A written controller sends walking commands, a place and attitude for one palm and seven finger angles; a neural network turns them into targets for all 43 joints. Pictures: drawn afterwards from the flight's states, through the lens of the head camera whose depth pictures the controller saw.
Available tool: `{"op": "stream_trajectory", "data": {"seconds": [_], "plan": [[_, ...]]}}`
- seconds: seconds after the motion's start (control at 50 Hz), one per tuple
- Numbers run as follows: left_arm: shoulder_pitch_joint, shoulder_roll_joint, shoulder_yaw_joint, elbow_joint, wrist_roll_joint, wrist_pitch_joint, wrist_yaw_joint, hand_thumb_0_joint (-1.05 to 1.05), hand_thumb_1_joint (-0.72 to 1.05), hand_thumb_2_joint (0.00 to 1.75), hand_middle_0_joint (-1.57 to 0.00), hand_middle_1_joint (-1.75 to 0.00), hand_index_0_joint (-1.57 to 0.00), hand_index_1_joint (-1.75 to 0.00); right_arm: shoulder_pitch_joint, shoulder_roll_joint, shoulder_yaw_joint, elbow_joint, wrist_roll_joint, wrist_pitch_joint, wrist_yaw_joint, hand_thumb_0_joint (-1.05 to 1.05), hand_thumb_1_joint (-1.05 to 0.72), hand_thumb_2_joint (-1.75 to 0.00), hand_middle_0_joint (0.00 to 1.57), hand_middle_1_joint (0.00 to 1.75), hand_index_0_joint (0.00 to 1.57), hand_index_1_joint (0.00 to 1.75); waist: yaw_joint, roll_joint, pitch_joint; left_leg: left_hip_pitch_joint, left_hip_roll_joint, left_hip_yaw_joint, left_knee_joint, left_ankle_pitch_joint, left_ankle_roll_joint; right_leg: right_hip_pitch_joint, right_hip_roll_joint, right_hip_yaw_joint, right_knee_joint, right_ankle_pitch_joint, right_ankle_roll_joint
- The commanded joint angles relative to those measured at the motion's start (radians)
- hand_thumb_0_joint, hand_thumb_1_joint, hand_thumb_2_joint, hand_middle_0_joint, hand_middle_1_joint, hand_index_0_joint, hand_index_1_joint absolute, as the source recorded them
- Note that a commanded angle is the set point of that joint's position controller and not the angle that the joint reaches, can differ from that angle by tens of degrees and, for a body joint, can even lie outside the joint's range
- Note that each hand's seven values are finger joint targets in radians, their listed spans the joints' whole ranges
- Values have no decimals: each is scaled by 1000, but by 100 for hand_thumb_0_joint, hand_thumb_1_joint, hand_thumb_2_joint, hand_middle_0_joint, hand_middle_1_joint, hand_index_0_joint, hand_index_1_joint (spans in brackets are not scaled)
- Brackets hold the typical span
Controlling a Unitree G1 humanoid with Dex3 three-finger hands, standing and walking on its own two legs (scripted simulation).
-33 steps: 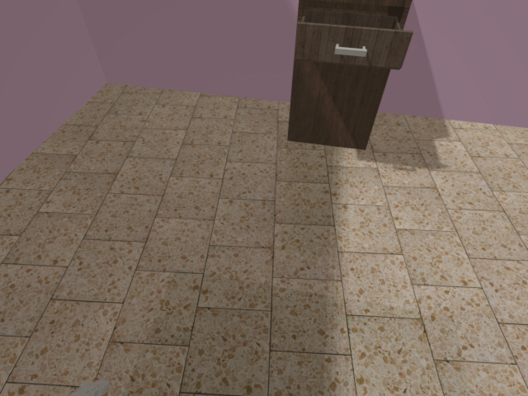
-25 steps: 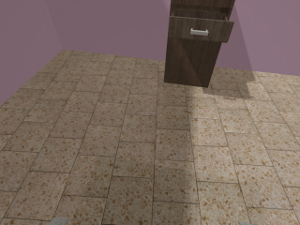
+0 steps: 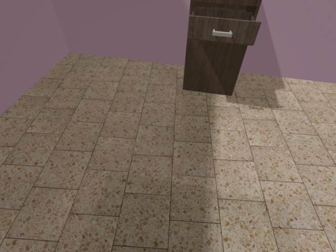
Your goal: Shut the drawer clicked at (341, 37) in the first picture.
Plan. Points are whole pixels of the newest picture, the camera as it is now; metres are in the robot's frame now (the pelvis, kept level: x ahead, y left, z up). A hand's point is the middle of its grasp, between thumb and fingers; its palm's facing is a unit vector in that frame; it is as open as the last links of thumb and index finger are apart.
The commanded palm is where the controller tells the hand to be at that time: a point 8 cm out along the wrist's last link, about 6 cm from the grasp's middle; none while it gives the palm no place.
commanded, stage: stand and wait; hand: left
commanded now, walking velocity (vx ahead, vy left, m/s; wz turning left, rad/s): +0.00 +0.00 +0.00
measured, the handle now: (222, 32) +1.37 -0.27 -0.05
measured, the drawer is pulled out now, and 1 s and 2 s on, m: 0.30 0.30 0.30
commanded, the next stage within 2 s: look at it before walking up in 0.18 s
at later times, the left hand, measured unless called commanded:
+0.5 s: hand out of the picture +0.08 +0.25 -0.16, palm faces -0.04 -0.95 -0.32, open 7.4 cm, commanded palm none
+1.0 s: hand out of the picture +0.08 +0.24 -0.16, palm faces -0.04 -0.95 -0.32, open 7.4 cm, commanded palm none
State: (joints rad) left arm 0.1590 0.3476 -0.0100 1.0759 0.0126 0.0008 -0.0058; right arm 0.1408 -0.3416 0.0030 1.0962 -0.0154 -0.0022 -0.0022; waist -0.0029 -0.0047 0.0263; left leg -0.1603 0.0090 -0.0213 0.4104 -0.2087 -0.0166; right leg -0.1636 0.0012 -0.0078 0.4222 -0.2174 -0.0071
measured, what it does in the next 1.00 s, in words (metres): stands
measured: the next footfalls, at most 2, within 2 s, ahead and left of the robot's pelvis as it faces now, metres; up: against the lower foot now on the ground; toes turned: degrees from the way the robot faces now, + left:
right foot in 1.26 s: +0.13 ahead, -0.14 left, +0.00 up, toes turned -16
left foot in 1.84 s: +0.48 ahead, -0.06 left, +0.00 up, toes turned -16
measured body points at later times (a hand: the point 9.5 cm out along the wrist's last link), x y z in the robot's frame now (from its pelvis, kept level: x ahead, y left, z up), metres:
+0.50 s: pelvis +0.00 +0.00 +0.00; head +0.00 +0.01 +0.45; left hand +0.08 +0.29 -0.13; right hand +0.07 -0.29 -0.13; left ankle +0.01 +0.13 -0.74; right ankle +0.01 -0.11 -0.74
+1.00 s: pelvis +0.02 +0.00 +0.00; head +0.01 +0.00 +0.45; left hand +0.08 +0.29 -0.14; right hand +0.09 -0.29 -0.13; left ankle +0.01 +0.13 -0.74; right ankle +0.01 -0.11 -0.74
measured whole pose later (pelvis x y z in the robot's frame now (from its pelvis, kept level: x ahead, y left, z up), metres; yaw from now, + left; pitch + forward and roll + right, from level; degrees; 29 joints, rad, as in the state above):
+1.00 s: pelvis +0.02 +0.00 +0.00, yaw -2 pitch -2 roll +0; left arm 0.17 0.33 -0.01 1.08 0.02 0.01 0.00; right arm 0.13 -0.32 0.01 1.10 -0.02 0.00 -0.01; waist 0.01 0.00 0.01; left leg -0.14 0.02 0.01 0.41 -0.24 -0.02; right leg -0.16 0.01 0.02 0.42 -0.24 -0.01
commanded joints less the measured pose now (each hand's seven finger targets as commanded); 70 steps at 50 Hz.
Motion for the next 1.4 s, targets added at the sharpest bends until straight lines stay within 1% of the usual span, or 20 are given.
{"op": "stream_trajectory", "data": {"seconds": [0.0, 0.14, 0.86, 0.9, 0.96, 1.02, 1.06, 1.08, 1.12, 1.16, 1.18, 1.2, 1.22, 1.24, 1.26, 1.28, 1.3, 1.32, 1.36, 1.38], "plan": [[-66, 202, 44, -65, -4, -24, 15, 0, 90, 90, -20, -30, -20, -30, -65, -205, -37, -62, 3, -27, -8, 0, -90, -90, 20, 30, 20, 30, 3, 4, -24, -19, 97, -85, -86, 36, 44, -20, -120, 129, -110, -6, -28], [-63, 204, 45, -61, -2, -25, 15, 0, 90, 90, -20, -30, -20, -30, -54, -201, -39, -52, 4, -26, -5, 0, -90, -90, 20, 30, 20, 30, 3, -1, -28, -22, 95, -86, -87, 21, 43, -26, -121, 135, -119, -41, -28], [-62, 202, 42, -51, -2, -28, 16, 0, 90, 90, -20, -30, -20, -30, -79, -207, -36, -49, 8, -32, -11, 0, -90, -90, 20, 30, 20, 30, 6, 9, -60, 39, 112, -78, -99, 164, 42, 29, -124, 109, -100, 166, -23], [-4, 99, 24, -29, -3, -8, 18, 0, 90, 90, -20, -30, -20, -30, -22, -102, -12, -26, 0, -18, -9, 0, -90, -90, 20, 30, 20, 30, 4, 3, -68, 49, 109, -43, -72, 62, 23, 12, -111, 118, -89, 63, -14], [35, 91, 34, -47, 6, 15, 2, 0, 90, 90, -20, -30, -20, -30, 20, -98, -23, -38, -7, -3, -7, 0, -90, -90, 20, 30, 20, 30, 7, -3, 15, -8, 111, -29, -64, -231, 32, -94, -80, 157, -86, -231, -29], [49, 91, 53, -91, 11, 21, -13, 0, 90, 90, -20, -30, -20, -30, 58, -132, -47, -66, -9, -1, -7, 0, -90, -90, 20, 30, 20, 30, -6, 48, 104, -34, 154, -81, -92, -431, 63, -234, -26, 153, 5, -350, -41], [46, 48, 57, -125, 9, 9, -22, 0, 90, 90, -20, -30, -20, -30, 112, -169, -68, -74, -7, -14, -13, 0, -90, -90, 20, 30, 20, 30, -28, 164, 105, 47, 281, -212, -189, -467, 133, -345, 41, 42, 234, -253, -22], [4, 29, 60, -152, 8, 3, -25, 0, 90, 90, -20, -30, -20, -30, 141, -174, -78, -75, -3, -27, -15, 0, -90, -90, 20, 30, 20, 30, -45, 198, 104, 108, 356, -256, -221, -355, 183, -422, 15, -1, 363, -259, -7], [-39, 18, 66, -187, 8, -7, -34, 0, 90, 90, -20, -30, -20, -30, 177, -153, -84, -75, -5, -43, -17, 0, -90, -90, 20, 30, 20, 30, -56, 161, 83, 207, 392, -213, -184, -110, 215, -508, -46, 13, 437, -303, 2], [-20, -17, 71, -188, 7, -14, -40, 0, 90, 90, -20, -30, -20, -30, 155, -124, -83, -80, -12, -47, -19, 0, -90, -90, 20, 30, 20, 30, -33, 155, 79, 164, 370, -84, -129, 57, 181, -426, -78, -17, 380, -292, 2], [20, -31, 72, -178, 5, -16, -44, 0, 90, 90, -20, -30, -20, -30, 132, -116, -81, -85, -13, -48, -19, 0, -90, -90, 20, 30, 20, 30, -11, 155, 59, 113, 345, -20, -89, 81, 150, -324, -72, -41, 307, -269, -2], [100, -41, 78, -153, 5, -17, -47, 0, 90, 90, -20, -30, -20, -30, 94, -111, -82, -95, -12, -48, -19, 0, -90, -90, 20, 30, 20, 30, 33, 150, 34, 26, 311, 50, -9, 53, 114, -171, -55, -71, 221, -179, -6], [229, -26, 86, -111, 9, -19, -45, 0, 90, 90, -20, -30, -20, -30, 66, -103, -81, -102, -10, -46, -16, 0, -90, -90, 20, 30, 20, 30, 97, 75, -16, -80, 249, 121, 163, 14, 75, 22, -3, -114, 129, -53, -15], [395, 63, 107, -62, 17, -31, -32, 0, 90, 90, -20, -30, -20, -30, 52, -53, -69, -127, 3, -45, -6, 0, -90, -90, 20, 30, 20, 30, 167, -160, -79, -275, 158, 210, 463, -99, 23, 234, -113, 75, -5, -136, -59], [474, 165, 127, -45, 12, -46, -12, 0, 90, 90, -20, -30, -20, -30, 22, 24, -49, -181, 6, -52, 3, 0, -90, -90, 20, 30, 20, 30, 174, -427, -59, -543, 34, 186, 765, -393, -19, 284, -370, 585, -188, -157, -159], [465, 152, 126, -54, -4, -46, 5, 0, 90, 90, -20, -30, -20, -30, -22, -12, -58, -200, 1, -58, 1, 0, -90, -90, 20, 30, 20, 30, 164, -301, -46, -586, 69, 60, 835, -355, 1, 271, -390, 662, -228, -143, -215], [393, 109, 117, -67, -4, -52, 8, 0, 90, 90, -20, -30, -20, -30, -40, -16, -65, -186, 3, -62, 3, 0, -90, -90, 20, 30, 20, 30, 134, -203, 23, -593, 111, 35, 844, -238, 10, 195, -356, 579, -221, -115, -219], [348, 75, 108, -81, -3, -54, 8, 0, 90, 90, -20, -30, -20, -30, -47, 2, -67, -174, 1, -63, 3, 0, -90, -90, 20, 30, 20, 30, 108, -88, 48, -573, 128, 36, 858, -184, 2, 133, -349, 550, -211, -93, -217], [270, 15, 87, -103, 4, -64, 10, 0, 90, 90, -20, -30, -20, -30, 9, 31, -66, -142, -10, -48, 7, 0, -90, -90, 20, 30, 20, 30, 43, -20, 73, -513, 145, 29, 818, -86, -18, 18, -297, 408, -218, 12, -193], [271, 0, 84, -96, 5, -69, 11, 0, 90, 90, -20, -30, -20, -30, 33, 45, -65, -132, -12, -39, 8, 0, -90, -90, 20, 30, 20, 30, 30, -16, 65, -495, 141, 37, 803, -57, -25, 1, -270, 357, -216, 76, -182]]}}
